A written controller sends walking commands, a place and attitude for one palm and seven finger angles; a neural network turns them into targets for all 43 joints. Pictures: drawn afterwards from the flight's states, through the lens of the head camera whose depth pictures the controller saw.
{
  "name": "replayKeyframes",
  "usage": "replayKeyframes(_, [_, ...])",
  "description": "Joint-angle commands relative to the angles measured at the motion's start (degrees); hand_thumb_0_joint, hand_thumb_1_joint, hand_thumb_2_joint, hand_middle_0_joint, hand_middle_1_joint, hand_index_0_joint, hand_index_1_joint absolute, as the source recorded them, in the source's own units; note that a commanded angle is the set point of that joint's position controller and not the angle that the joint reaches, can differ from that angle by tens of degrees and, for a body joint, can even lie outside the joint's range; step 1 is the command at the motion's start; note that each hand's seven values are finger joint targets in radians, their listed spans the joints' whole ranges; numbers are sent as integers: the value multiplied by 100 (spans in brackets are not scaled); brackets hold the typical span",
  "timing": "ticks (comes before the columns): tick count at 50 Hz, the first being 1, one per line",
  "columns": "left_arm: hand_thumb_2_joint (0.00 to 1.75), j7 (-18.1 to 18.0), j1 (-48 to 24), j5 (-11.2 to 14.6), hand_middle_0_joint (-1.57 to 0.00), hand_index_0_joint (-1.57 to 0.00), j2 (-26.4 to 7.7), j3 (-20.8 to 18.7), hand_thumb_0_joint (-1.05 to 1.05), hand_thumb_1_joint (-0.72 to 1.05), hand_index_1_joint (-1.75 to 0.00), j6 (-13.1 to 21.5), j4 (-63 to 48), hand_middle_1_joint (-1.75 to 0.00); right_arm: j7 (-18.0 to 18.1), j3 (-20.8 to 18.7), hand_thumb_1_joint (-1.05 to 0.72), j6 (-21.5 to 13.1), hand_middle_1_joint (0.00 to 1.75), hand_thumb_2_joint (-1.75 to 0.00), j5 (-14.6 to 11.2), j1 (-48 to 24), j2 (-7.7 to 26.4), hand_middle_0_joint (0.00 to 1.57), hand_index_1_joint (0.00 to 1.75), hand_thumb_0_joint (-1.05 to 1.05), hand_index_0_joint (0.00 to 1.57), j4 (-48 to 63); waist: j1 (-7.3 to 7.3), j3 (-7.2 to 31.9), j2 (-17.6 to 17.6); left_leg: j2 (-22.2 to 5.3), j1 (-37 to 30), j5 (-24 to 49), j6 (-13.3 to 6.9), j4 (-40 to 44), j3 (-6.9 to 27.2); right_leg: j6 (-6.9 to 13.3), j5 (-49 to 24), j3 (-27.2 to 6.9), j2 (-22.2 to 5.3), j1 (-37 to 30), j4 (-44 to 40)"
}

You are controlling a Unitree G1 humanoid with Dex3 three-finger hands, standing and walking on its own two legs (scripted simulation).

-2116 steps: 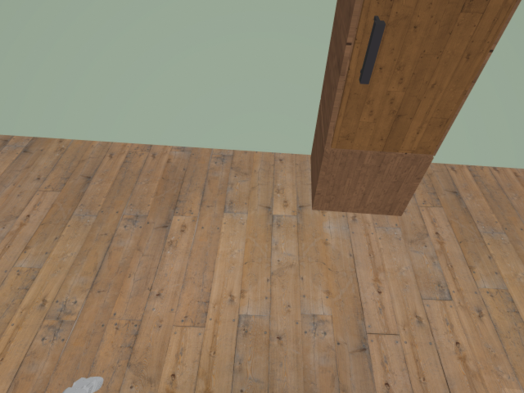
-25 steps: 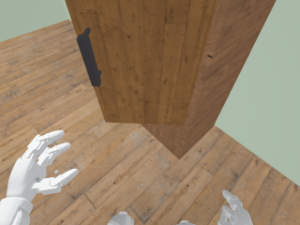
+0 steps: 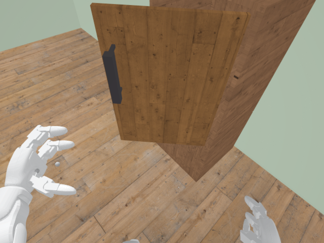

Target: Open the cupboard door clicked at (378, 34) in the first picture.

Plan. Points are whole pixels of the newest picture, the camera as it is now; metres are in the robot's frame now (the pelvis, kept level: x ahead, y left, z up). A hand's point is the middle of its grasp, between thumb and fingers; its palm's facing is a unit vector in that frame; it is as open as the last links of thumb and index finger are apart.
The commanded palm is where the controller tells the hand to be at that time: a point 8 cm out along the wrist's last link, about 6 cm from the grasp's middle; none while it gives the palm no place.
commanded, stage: raise the hand with hooked fingers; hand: left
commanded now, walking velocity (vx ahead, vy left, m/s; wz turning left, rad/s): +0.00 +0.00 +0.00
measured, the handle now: (115, 75) +0.57 +0.19 +0.10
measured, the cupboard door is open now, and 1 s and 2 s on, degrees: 45 45 45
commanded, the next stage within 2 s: move the hooked fingers beside the handle in 0.82 s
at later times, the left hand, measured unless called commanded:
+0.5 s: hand (56, 135) +0.31 +0.26 +0.12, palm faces +0.03 -1.00 -0.02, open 14.0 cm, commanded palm +0.27 +0.30 +0.12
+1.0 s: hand (62, 139) +0.30 +0.25 +0.12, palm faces +0.06 -1.00 -0.02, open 14.0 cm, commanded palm +0.28 +0.29 +0.12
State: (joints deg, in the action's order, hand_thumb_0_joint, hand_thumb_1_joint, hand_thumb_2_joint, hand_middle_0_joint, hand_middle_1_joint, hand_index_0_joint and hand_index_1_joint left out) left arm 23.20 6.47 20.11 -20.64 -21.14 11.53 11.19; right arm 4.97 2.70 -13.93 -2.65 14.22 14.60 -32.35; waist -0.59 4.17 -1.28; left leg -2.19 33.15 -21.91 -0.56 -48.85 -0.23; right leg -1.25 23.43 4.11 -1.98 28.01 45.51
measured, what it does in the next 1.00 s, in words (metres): stands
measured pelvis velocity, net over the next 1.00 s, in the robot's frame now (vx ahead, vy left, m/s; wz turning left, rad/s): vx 0.00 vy -0.03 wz -0.01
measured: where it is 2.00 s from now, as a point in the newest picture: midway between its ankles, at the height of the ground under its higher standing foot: outside the picture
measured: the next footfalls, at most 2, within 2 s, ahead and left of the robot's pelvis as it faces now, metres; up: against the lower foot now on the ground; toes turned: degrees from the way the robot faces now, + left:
none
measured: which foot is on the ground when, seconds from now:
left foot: down 0.00-1.00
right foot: down 0.00-1.00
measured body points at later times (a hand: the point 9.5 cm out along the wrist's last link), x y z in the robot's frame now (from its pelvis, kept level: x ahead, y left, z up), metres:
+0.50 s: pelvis +0.01 -0.01 +0.01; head +0.03 -0.02 +0.46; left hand +0.30 +0.31 +0.13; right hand +0.16 -0.27 -0.07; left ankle +0.03 +0.11 -0.70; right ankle +0.00 -0.14 -0.70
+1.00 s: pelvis +0.00 -0.03 +0.02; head +0.02 -0.04 +0.47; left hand +0.29 +0.30 +0.12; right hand +0.16 -0.27 -0.07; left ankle +0.03 +0.11 -0.70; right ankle +0.00 -0.14 -0.70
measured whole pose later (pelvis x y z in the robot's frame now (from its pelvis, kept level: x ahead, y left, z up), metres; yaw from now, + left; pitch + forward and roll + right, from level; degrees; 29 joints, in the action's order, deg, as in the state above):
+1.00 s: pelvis +0.00 -0.03 +0.02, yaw -1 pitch +4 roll -1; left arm 27.2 -5.4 20.0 -23.3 -25.5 9.7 24.8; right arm 6.3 2.6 -11.0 -3.4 15.5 15.8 -34.6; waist -0.4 3.2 -2.3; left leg -3.0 25.9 -18.3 1.2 -40.4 -0.7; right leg 0.4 21.1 3.7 -0.9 22.5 39.8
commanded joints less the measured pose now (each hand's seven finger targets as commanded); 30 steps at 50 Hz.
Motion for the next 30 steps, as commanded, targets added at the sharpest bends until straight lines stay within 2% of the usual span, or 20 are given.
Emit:
replayKeyframes(1, [30, 142, -1360, 88, -30, -30, -1302, -552, 0, -50, -120, 210, -1018, -120, 121, -360, -90, -248, 30, -90, -36, -173, 873, 20, 30, 0, 20, 770, 34, 1012, -459, 160, -1223, 1183, -10, 1019, 249, 252, -1122, 75, 373, -65, -658])
replayKeyframes(4, [30, 205, -1696, 93, -30, -30, -1470, -642, 0, -50, -120, 127, -863, -120, 152, -325, -90, -222, 30, -90, -32, -195, 876, 20, 30, 0, 20, 743, 32, 935, -445, 167, -1302, 1128, -17, 1076, 270, 272, -1076, 56, 383, -117, -769])
replayKeyframes(5, [30, 233, -1840, 83, -30, -30, -1518, -668, 0, -50, -120, 112, -874, -120, 164, -319, -90, -215, 30, -90, -32, -201, 869, 20, 30, 0, 20, 737, 46, 1051, -488, 175, -1365, 1159, -20, 1098, 255, 263, -1114, 50, 365, -167, -789])
replayKeyframes(8, [30, 298, -2028, 99, -30, -30, -1617, -744, 0, -50, -120, 40, -671, -120, 190, -301, -90, -205, 30, -90, -47, -222, 867, 20, 30, 0, 20, 717, 38, 1042, -512, 179, -1416, 1169, -20, 1158, 252, 255, -1139, 36, 346, -227, -869])
replayKeyframes(9, [30, 333, -2077, 124, -30, -30, -1702, -802, 0, -50, -120, -6, -481, -120, 197, -287, -90, -183, 30, -90, -39, -195, 883, 20, 30, 0, 20, 700, 19, 984, -307, 185, -1372, 1180, -26, 1167, 263, 275, -1168, 28, 369, -325, -910])
replayKeyframes(11, [30, 388, -2234, 111, -30, -30, -1799, -870, 0, -50, -120, -18, -500, -120, 207, -303, -90, -177, 30, -90, -46, -201, 884, 20, 30, 0, 20, 693, 18, 1173, -468, 195, -1521, 1399, -37, 1171, 220, 266, -1392, 7, 343, -426, -927])
replayKeyframes(13, [30, 414, -2335, 111, -30, -30, -1862, -906, 0, -50, -120, -40, -435, -120, 216, -313, -90, -169, 30, -90, -55, -181, 885, 20, 30, 0, 20, 684, 23, 1236, -478, 192, -1610, 1515, -45, 1186, 208, 253, -1507, -4, 341, -453, -971])
replayKeyframes(16, [30, 465, -2627, 115, -30, -30, -1995, -945, 0, -50, -120, -91, -286, -120, 223, -305, -90, -155, 30, -90, -67, -153, 892, 20, 30, 0, 20, 646, 41, 1101, -480, 196, -1644, 1555, -52, 1256, 199, 259, -1595, -19, 339, -528, -1068])
replayKeyframes(19, [30, 531, -2228, 174, -30, -30, -1781, -856, 0, -50, -120, -166, 63, -120, 190, -327, -90, -140, 30, -90, -74, -90, 905, 20, 30, 0, 20, 674, -20, 1034, -177, 211, -1580, 1683, -68, 1257, 163, 262, -1782, -15, 335, -644, -1096])
replayKeyframes(22, [30, 531, -2203, 168, -30, -30, -1832, -905, 0, -50, -120, -152, -6, -120, 144, -363, -90, -112, 30, -90, -76, -104, 914, 20, 30, 0, 20, 701, -41, 1102, -313, 230, -1569, 1716, -69, 1256, 90, 231, -1889, -48, 302, -643, -1097])
replayKeyframes(23, [30, 505, -2184, 157, -30, -30, -1845, -934, 0, -50, -120, -150, 40, -120, 139, -372, -90, -95, 30, -90, -75, -82, 918, 20, 30, 0, 20, 708, -28, 1068, -244, 230, -1544, 1677, -75, 1253, 68, 222, -1861, -52, 303, -611, -1109])
replayKeyframes(24, [30, 497, -2191, 184, -30, -30, -1904, -976, 0, -50, -120, -127, 35, -120, 131, -374, -90, -86, 30, -90, -63, -70, 931, 20, 30, 0, 20, 705, -41, 1026, -23, 234, -1485, 1691, -89, 1227, 64, 227, -1926, -86, 307, -697, -1115])
replayKeyframes(27, [30, 420, -2372, 146, -30, -30, -1927, -1010, 0, -50, -120, -3, -93, -120, 131, -384, -90, -61, 30, -90, -69, -92, 909, 20, 30, 0, 20, 707, -27, 1100, -297, 246, -1510, 1613, -85, 1243, 12, 208, -1854, -131, 288, -668, -1122])
replayKeyframes(29, [30, 343, -2479, 126, -30, -30, -2060, -1081, 0, -50, -120, 130, -289, -120, 139, -395, -90, -59, 30, -90, -54, -78, 908, 20, 30, 0, 20, 688, -30, 1173, -239, 231, -1583, 1641, -105, 1233, 13, 213, -1863, -169, 289, -751, -1129])
replayKeyframes(30, [30, 324, -2461, 84, -30, -30, -2024, -1069, 0, -50, -120, 156, -268, -120, 146, -393, -90, -54, 30, -90, -53, -80, 890, 20, 30, 0, 20, 678, -11, 1233, -360, 235, -1625, 1640, -105, 1248, -9, 201, -1872, -169, 292, -735, -1124])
